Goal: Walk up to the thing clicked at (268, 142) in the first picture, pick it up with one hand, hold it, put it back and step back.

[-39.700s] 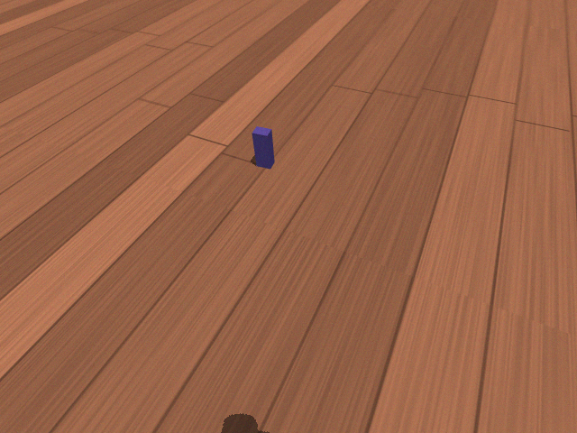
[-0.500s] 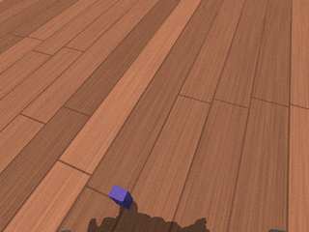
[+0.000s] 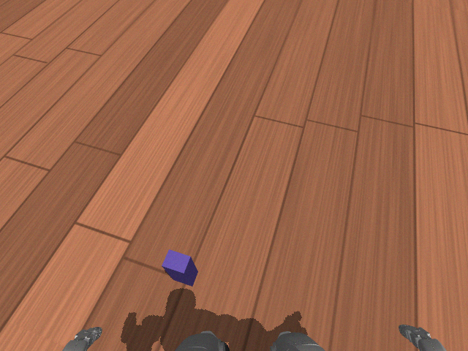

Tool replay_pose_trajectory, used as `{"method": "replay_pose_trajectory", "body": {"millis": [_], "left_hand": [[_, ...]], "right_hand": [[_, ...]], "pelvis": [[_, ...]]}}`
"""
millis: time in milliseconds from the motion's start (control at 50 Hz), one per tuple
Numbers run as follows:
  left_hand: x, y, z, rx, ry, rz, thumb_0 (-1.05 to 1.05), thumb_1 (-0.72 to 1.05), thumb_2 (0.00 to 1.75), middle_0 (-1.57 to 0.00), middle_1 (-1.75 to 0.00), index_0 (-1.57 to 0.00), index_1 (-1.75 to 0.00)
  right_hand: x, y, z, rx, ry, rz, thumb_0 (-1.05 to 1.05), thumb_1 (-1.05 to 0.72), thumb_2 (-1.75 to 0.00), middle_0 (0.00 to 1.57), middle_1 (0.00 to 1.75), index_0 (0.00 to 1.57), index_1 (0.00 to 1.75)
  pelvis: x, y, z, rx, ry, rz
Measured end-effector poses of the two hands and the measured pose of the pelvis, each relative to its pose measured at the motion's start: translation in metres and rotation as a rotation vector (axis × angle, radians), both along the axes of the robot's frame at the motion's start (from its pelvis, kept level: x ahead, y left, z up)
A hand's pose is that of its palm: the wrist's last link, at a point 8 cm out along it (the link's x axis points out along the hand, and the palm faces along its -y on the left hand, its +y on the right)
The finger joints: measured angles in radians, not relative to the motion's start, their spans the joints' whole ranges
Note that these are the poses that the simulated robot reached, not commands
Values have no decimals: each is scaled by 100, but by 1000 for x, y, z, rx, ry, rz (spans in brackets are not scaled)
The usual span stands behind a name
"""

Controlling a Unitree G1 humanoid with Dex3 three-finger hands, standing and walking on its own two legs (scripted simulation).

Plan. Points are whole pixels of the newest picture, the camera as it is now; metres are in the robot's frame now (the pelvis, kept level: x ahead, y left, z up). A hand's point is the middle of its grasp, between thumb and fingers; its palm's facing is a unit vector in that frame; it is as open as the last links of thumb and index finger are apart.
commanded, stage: step back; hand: left
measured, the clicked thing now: (181, 269) +0.41 +0.23 -0.65
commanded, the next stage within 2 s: none
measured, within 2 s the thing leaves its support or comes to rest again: neither
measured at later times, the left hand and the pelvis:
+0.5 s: hand out of the picture -0.01 +0.27 -0.15, palm faces +0.03 -0.94 -0.35, open 7.4 cm; pelvis -0.13 +0.01 +0.00, yaw +3 degrees
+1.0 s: hand out of the picture -0.21 +0.21 -0.12, palm faces -0.03 -0.91 -0.41, open 7.4 cm; pelvis -0.29 -0.05 +0.01, yaw -2 degrees
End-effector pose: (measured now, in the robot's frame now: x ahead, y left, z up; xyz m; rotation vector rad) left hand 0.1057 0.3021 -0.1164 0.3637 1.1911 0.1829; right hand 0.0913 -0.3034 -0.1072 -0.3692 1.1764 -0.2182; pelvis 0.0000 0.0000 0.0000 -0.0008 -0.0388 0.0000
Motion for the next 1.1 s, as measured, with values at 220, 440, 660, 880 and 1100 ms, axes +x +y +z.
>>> {"method": "replay_pose_trajectory", "body": {"millis": [220, 440, 660, 880, 1100], "left_hand": [[-61, -10, 27, 30, -48, 32, 0, 90, 90, -20, -30, -20, -30], [-104, 16, 3, -13, -129, 43, 0, 90, 90, -20, -30, -20, -30], [-201, 15, 5, -16, -4, 70, 0, 90, 90, -20, -30, -20, -30], [-282, -26, 9, 44, 25, 15, 0, 90, 90, -20, -30, -20, -30], [-320, -57, 41, 61, -100, 16, 0, 90, 90, -20, -30, -20, -30]], "right_hand": [[-36, -12, 0, 37, -4, 20, 1, -91, -90, 20, 30, 21, 30], [-112, 2, 8, -55, 41, 72, 1, -91, -90, 20, 30, 21, 30], [-159, 2, 34, -59, -37, 64, 1, -90, -90, 21, 30, 21, 30], [-221, -52, -1, -15, -130, 28, 1, -90, -90, 20, 30, 21, 30], [-345, -75, -6, 1, 55, 1, 1, -91, -90, 20, 30, 21, 30]], "pelvis": [[-47, -12, 9, 33, -1, 3], [-117, 8, -4, 35, -20, 45], [-172, 1, 12, -21, 4, 8], [-255, -40, -9, -29, -32, -42], [-319, -61, 7, 35, 14, 14]]}}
